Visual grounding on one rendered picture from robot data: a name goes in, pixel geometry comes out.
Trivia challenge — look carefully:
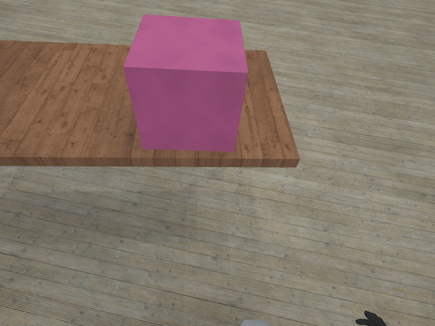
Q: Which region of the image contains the right robot hand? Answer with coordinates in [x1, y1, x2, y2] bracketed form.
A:
[355, 311, 387, 326]

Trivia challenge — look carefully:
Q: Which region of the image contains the table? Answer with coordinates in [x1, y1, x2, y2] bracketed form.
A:
[0, 40, 300, 168]

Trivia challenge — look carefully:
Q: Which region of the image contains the carton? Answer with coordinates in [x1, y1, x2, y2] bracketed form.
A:
[124, 14, 248, 152]

